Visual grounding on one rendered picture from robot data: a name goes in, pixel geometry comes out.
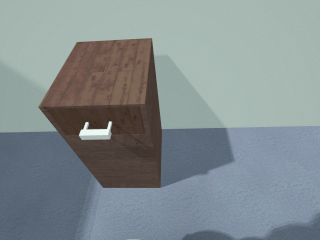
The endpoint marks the cabinet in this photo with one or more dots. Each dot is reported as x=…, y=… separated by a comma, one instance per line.
x=112, y=73

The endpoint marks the drawer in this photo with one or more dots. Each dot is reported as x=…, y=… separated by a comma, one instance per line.
x=125, y=119

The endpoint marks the handle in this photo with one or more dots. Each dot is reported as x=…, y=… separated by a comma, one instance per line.
x=95, y=134

